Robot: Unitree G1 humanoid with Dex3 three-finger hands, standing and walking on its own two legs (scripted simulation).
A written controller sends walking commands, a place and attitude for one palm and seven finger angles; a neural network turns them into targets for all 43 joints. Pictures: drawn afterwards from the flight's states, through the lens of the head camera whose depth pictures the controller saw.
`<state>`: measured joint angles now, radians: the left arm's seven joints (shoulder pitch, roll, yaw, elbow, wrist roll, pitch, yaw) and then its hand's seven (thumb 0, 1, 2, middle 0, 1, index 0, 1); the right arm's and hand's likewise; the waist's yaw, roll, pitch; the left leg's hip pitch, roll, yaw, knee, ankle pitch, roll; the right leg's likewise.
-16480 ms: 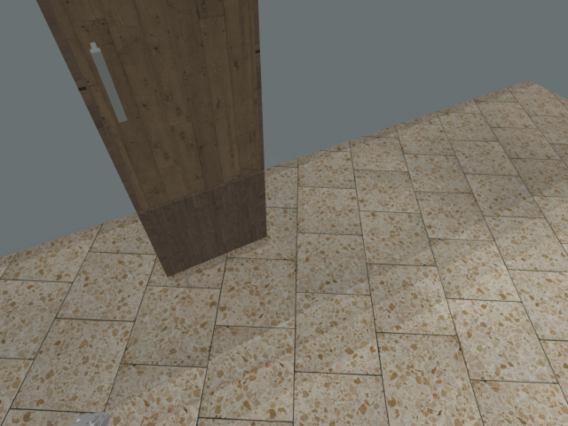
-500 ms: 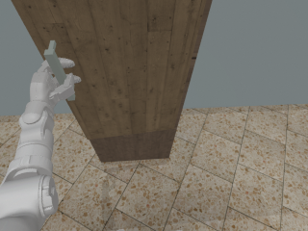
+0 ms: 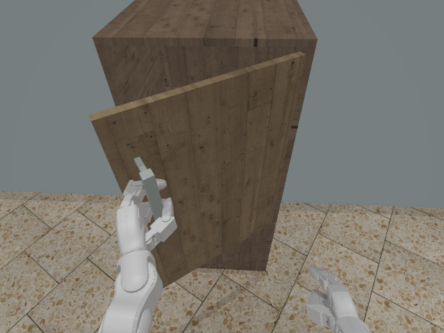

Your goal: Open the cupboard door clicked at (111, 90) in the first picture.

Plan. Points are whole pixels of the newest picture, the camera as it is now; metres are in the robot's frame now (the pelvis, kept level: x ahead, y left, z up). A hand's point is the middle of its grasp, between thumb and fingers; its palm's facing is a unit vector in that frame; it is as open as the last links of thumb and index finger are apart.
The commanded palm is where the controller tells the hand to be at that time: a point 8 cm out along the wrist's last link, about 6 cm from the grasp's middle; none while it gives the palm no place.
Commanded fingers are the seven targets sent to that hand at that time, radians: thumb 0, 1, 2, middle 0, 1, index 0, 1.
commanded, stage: pull the door open along its arc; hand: left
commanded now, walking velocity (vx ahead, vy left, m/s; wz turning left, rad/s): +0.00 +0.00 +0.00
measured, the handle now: (152, 197) +0.33 +0.15 +0.10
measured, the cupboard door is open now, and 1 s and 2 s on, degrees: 36 38 40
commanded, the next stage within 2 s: open thumb and fingers to let go in 0.06 s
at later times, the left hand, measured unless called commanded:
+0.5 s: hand (180, 221) +0.28 +0.09 +0.09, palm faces +0.40 -0.91 -0.02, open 8.7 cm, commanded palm +0.24 +0.13 +0.09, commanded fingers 0.00 -0.36 0.36 -0.31 -1.22 -0.31 -1.22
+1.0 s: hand (178, 224) +0.28 +0.09 +0.09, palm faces +0.35 -0.94 +0.00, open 14.5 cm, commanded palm +0.24 +0.13 +0.09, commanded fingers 0.00 -0.50 0.30 -0.15 -0.30 -0.15 -0.30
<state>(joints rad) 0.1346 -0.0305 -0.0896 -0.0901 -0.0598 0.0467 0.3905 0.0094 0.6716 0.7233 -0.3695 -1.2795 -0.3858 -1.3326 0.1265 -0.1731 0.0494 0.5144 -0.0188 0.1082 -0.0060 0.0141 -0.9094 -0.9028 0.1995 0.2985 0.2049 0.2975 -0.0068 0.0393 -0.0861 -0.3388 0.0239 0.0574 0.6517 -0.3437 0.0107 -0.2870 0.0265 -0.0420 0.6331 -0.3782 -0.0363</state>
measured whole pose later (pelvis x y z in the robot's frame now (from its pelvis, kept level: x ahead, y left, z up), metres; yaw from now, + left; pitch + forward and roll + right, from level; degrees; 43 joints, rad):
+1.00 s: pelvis -0.02 +0.00 +0.00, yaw +2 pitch +0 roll +0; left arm 0.03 -0.06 -0.19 0.05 0.02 -0.02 0.48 -0.01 -0.49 0.31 -0.36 -0.77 -0.37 -0.77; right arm 0.16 -0.18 0.03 0.59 -0.04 0.09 -0.02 0.02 -0.91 -0.90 0.20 0.30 0.20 0.30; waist 0.01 0.04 -0.05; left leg -0.35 0.01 0.02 0.66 -0.32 0.01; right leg -0.28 0.01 -0.08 0.65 -0.37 -0.04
